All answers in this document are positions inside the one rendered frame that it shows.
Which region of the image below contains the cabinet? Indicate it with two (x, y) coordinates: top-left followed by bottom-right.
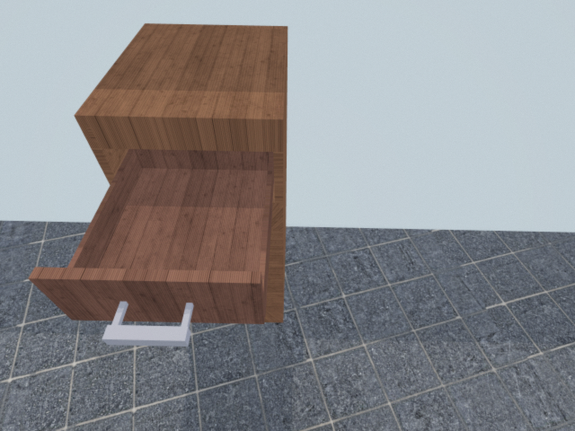
(74, 23), (288, 322)

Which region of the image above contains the drawer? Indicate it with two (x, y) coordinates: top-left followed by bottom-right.
(28, 149), (274, 324)

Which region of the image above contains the handle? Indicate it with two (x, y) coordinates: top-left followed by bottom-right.
(102, 302), (194, 347)

